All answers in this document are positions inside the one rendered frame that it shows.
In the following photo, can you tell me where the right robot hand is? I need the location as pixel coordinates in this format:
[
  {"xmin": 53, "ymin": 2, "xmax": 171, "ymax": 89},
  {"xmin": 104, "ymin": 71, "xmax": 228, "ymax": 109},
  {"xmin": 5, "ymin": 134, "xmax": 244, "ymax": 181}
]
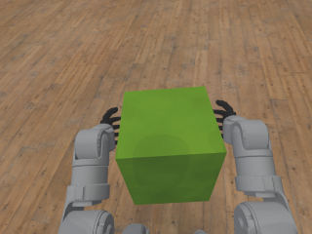
[{"xmin": 213, "ymin": 99, "xmax": 237, "ymax": 138}]

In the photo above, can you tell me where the robot left upper arm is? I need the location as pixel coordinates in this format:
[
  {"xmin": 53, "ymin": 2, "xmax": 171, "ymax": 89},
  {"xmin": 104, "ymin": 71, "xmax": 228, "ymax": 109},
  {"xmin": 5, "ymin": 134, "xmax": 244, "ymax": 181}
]
[{"xmin": 58, "ymin": 210, "xmax": 115, "ymax": 234}]

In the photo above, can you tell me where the robot right forearm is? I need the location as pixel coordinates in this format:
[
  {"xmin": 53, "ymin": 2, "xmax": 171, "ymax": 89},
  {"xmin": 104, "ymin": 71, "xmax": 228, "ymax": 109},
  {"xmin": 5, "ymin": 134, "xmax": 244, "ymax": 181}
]
[{"xmin": 222, "ymin": 115, "xmax": 298, "ymax": 234}]

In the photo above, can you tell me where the robot left forearm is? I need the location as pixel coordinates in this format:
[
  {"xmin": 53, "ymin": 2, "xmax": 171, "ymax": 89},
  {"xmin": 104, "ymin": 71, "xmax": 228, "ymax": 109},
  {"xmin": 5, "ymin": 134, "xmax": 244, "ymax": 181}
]
[{"xmin": 58, "ymin": 123, "xmax": 116, "ymax": 234}]

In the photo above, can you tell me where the left robot hand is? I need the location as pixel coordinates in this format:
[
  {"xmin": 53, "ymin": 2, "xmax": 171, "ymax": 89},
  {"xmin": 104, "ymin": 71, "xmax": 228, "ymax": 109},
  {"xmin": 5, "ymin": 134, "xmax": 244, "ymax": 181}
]
[{"xmin": 100, "ymin": 107, "xmax": 121, "ymax": 145}]

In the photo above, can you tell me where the robot left thigh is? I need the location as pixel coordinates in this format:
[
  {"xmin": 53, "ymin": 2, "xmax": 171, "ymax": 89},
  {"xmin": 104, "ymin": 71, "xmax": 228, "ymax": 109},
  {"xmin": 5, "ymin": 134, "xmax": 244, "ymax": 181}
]
[{"xmin": 122, "ymin": 223, "xmax": 150, "ymax": 234}]

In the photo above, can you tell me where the robot right upper arm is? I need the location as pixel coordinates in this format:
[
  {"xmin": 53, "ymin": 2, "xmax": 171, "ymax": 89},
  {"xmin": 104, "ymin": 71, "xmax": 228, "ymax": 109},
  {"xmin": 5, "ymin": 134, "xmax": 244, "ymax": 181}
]
[{"xmin": 233, "ymin": 201, "xmax": 297, "ymax": 234}]

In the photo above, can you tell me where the carton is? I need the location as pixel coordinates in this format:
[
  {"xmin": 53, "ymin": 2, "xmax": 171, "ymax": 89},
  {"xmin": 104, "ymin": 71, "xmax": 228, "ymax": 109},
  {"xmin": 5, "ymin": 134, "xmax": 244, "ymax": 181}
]
[{"xmin": 115, "ymin": 86, "xmax": 227, "ymax": 205}]

